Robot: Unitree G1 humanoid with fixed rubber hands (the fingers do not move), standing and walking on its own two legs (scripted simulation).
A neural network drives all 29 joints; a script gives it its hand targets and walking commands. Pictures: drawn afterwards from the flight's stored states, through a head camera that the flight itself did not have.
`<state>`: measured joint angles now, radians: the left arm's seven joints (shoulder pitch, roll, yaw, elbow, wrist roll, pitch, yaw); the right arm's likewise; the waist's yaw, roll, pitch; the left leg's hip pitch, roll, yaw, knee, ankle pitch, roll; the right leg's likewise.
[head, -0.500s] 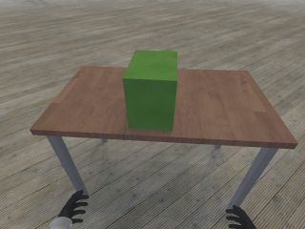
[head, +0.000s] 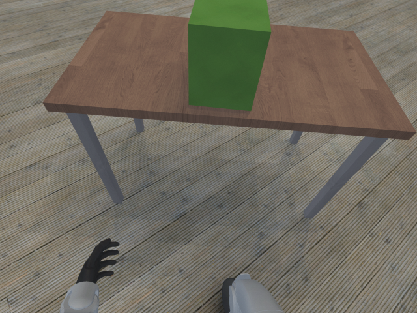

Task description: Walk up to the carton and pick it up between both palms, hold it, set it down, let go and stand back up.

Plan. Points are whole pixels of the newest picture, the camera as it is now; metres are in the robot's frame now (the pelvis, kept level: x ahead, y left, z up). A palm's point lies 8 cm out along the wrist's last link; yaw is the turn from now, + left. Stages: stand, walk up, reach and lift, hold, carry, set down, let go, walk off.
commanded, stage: stand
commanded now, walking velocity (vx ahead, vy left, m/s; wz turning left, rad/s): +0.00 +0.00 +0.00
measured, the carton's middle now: (226, 47) +0.79 -0.01 +0.08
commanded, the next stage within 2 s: none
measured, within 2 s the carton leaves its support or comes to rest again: neither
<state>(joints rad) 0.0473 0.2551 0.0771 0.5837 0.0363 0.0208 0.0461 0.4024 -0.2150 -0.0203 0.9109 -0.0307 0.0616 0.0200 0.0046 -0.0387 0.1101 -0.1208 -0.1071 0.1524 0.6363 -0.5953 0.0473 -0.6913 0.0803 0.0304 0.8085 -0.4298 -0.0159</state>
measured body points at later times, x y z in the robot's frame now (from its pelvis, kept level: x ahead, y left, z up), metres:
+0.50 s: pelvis +0.03 +0.11 +0.00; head +0.03 +0.18 +0.44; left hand +0.10 +0.38 -0.17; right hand +0.10 -0.16 -0.09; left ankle +0.06 +0.31 -0.71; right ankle +0.04 -0.09 -0.70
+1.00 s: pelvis +0.06 +0.15 +0.04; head +0.06 +0.14 +0.49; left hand +0.10 +0.37 -0.11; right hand +0.12 -0.10 -0.10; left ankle +0.07 +0.29 -0.68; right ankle +0.01 +0.09 -0.70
